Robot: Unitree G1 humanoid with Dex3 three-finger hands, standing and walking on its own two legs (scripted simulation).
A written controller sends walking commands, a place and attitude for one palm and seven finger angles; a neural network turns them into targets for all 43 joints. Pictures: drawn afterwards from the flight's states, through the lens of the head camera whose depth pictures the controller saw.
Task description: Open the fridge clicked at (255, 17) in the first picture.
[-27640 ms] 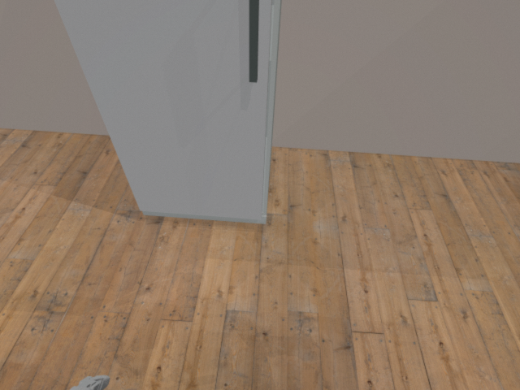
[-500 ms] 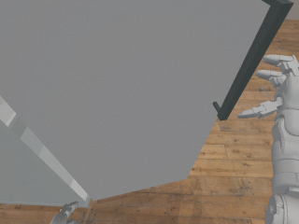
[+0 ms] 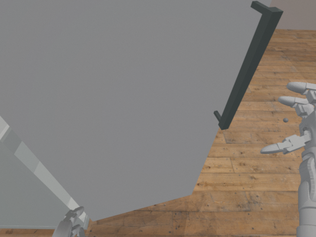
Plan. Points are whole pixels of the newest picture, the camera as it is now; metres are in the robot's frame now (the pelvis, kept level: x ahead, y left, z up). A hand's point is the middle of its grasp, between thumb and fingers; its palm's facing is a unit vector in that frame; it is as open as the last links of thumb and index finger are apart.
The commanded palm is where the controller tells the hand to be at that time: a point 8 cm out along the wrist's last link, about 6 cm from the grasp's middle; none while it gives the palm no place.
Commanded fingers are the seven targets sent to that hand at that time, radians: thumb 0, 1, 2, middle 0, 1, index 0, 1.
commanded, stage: slip the hand off the handle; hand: right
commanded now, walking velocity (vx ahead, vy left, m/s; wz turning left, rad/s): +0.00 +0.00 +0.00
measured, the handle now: (236, 78) +0.44 -0.16 +0.21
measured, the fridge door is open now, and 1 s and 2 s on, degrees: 74 74 74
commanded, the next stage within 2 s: draw the hand back to the body in 0.28 s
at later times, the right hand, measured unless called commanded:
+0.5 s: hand (303, 147) +0.28 -0.27 +0.16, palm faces +0.13 +0.98 -0.14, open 14.7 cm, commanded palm +0.24 -0.31 +0.18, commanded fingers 0.00 0.55 -0.20 0.25 1.15 0.25 1.15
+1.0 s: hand out of the picture +0.23 -0.28 +0.16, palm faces +0.21 +0.95 -0.25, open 14.2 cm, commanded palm +0.18 -0.31 +0.18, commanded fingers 0.00 0.15 -0.39 0.24 0.92 0.24 0.92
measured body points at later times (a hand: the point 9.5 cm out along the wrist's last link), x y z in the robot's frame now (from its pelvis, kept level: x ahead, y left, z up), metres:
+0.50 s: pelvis -0.01 +0.01 +0.00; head -0.02 +0.02 +0.45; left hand +0.17 +0.24 -0.08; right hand +0.27 -0.32 +0.17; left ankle +0.01 +0.13 -0.72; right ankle +0.01 -0.10 -0.72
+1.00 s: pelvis -0.01 +0.00 +0.01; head -0.04 +0.00 +0.46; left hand +0.18 +0.22 -0.05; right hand +0.21 -0.33 +0.18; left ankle +0.01 +0.13 -0.72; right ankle +0.01 -0.10 -0.72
